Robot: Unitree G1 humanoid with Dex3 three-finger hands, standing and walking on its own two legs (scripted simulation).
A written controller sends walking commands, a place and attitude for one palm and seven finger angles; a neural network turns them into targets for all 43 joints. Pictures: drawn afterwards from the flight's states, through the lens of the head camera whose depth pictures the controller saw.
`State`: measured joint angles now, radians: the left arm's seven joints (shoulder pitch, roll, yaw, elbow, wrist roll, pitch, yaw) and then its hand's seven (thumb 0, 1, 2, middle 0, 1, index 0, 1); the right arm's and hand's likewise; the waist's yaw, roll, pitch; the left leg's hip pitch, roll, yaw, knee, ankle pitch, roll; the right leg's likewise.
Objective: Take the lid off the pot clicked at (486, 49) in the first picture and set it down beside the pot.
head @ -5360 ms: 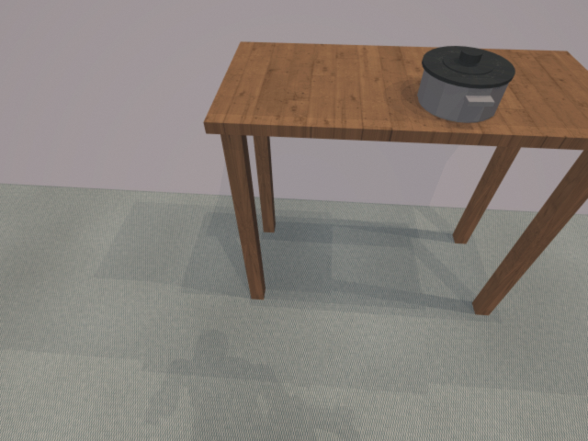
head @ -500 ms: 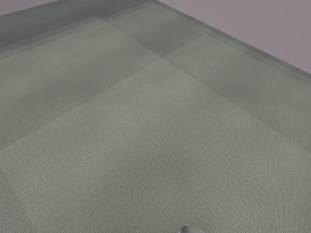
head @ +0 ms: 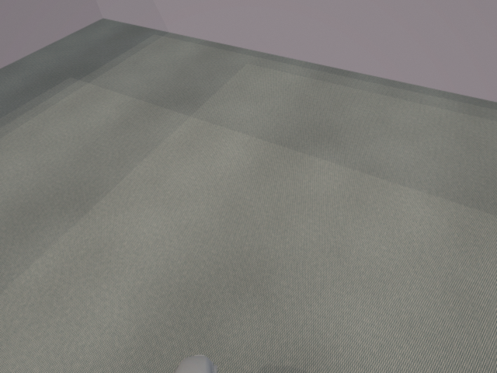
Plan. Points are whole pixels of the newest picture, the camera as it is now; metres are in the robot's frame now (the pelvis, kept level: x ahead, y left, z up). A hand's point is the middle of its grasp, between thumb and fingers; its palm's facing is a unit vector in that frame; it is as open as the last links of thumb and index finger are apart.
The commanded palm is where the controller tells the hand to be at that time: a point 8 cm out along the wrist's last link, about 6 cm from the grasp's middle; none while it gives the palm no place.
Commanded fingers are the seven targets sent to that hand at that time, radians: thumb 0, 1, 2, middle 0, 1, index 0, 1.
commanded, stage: walk to a spot facing it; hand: left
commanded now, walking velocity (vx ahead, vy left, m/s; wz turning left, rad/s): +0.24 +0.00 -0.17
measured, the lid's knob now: out of the picture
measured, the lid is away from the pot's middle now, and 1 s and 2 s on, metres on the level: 0.01 0.01 0.01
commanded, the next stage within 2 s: turn to face it in 0.04 s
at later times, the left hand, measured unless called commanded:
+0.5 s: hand out of the picture +0.11 +0.28 -0.19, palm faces +0.10 -0.98 -0.16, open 7.4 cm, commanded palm none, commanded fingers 0.00 0.90 0.90 -0.20 -0.30 -0.20 -0.30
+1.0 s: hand (95, 362) +0.16 +0.31 -0.16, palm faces +0.31 -0.92 -0.26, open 7.4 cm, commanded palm none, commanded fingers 0.00 0.90 0.90 -0.20 -0.30 -0.20 -0.30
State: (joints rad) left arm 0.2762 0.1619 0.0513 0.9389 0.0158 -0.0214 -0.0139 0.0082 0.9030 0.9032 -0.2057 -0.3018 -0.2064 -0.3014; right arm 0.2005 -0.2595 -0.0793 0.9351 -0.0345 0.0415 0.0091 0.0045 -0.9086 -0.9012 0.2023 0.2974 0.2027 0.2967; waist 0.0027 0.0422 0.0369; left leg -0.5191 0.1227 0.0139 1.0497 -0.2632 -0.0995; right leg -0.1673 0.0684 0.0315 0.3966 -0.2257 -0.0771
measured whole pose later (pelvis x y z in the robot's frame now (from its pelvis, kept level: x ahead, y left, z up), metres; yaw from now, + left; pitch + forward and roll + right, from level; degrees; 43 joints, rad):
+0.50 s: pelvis +0.09 +0.10 +0.00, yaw +1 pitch -1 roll -3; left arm 0.24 0.19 0.07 1.04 0.03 0.02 0.02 0.01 0.91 0.90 -0.20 -0.30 -0.20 -0.30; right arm 0.22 -0.17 -0.03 0.99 -0.01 0.00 -0.02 -0.01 -0.95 -0.90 0.21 0.30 0.21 0.30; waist 0.01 -0.02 0.05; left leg -0.25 -0.06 0.03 0.42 -0.15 0.11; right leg -0.43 -0.04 0.03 1.06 -0.36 0.07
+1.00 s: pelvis +0.10 +0.08 +0.00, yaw +18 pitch +2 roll -2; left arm 0.10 0.24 0.08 0.92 0.01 0.06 0.03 0.01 0.91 0.90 -0.20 -0.30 -0.20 -0.30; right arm 0.32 -0.20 -0.08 0.99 -0.02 0.04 -0.01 0.00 -0.90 -0.90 0.21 0.30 0.21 0.30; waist -0.07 0.02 0.04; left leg -0.30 -0.17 -0.25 0.38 -0.08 0.09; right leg -0.43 0.02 0.08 0.87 -0.37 0.09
